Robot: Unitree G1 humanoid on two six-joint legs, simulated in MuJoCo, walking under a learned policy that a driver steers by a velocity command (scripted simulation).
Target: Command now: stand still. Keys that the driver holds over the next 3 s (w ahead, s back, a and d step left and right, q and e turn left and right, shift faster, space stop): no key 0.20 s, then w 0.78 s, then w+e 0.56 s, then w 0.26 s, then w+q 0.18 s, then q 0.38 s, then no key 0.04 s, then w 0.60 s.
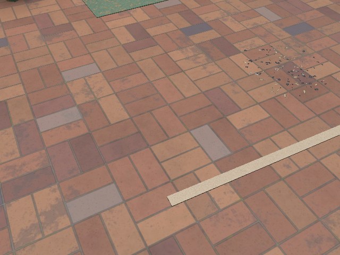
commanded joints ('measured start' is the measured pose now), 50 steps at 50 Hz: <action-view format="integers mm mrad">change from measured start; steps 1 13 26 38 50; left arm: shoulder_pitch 33 56 299 256 222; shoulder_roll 73 54 115 65 99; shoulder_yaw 10 10 81 31 35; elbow -1 56 37 40 42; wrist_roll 0 5 10 6 7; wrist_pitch -7 1 -80 -103 -97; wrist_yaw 6 13 -15 -5 5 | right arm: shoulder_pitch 45 101 75 -152 121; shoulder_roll -92 -106 -108 -60 -166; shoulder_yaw -12 -23 -55 -56 -101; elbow -11 21 -25 -154 -114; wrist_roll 0 -3 -5 -25 -30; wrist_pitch -8 -3 -69 -36 -68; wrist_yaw -4 -7 20 69 29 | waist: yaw -3 -20 145 -8 -192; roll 28 73 -76 -47 -24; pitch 59 65 26 108 -124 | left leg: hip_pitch -134 -109 -317 -615 137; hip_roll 116 107 101 110 59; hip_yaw -110 -131 -9 100 67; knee -114 -136 250 580 91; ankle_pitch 17 -263 121 109 96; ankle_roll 45 89 104 23 173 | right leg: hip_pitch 73 25 385 234 150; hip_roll -100 -34 -109 -217 -179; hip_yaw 122 60 104 116 -11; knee -55 54 -13 -238 415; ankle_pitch -28 -248 -250 280 622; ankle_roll -9 -20 -71 -147 -92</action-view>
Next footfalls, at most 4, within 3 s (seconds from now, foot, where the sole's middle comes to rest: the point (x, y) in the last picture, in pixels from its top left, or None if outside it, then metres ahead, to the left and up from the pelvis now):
1.00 left None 0.51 0.04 -0.78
1.56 right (211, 205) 0.77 -0.14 -0.78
2.10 left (202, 144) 1.11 -0.12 -0.78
2.72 right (239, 140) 1.15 -0.31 -0.78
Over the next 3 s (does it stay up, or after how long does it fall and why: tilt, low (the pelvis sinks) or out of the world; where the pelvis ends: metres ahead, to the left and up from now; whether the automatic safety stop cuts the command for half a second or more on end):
stays up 1.21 -0.22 0.00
